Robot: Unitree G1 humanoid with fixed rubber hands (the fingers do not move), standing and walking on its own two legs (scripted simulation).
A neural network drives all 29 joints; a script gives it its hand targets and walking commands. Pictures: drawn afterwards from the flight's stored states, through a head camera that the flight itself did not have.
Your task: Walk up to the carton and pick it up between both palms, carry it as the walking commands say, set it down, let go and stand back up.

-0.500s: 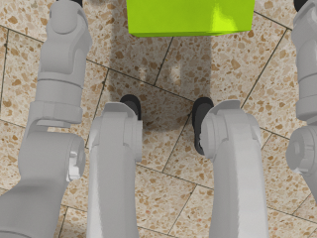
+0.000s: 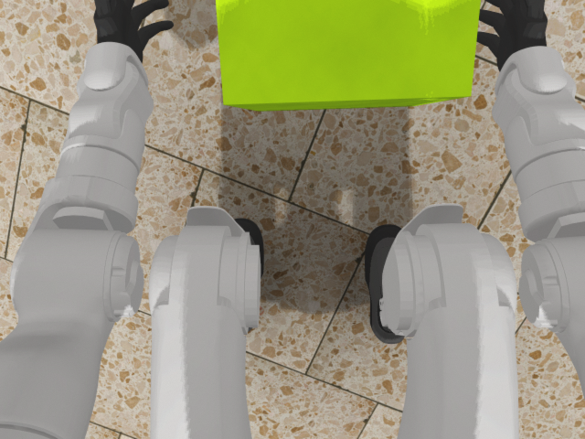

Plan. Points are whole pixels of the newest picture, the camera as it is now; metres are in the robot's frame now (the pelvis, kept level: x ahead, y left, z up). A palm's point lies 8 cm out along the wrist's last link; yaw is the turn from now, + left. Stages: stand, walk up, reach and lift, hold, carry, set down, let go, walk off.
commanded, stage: reach and lift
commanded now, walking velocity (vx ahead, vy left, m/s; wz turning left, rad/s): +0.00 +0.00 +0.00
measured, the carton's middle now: (338, 43) +0.50 -0.03 -0.25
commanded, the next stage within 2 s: none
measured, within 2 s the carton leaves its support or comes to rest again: leaves its support in 1.46 s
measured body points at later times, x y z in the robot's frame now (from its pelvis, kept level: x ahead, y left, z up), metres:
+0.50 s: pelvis +0.00 +0.01 +0.00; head +0.36 -0.02 +0.26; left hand +0.53 +0.18 -0.18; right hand +0.50 -0.21 -0.20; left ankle +0.12 +0.14 -0.32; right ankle +0.10 -0.11 -0.32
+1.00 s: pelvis +0.01 +0.00 +0.01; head +0.37 -0.02 +0.27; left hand +0.54 +0.14 -0.18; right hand +0.51 -0.19 -0.19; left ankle +0.12 +0.14 -0.32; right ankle +0.11 -0.11 -0.32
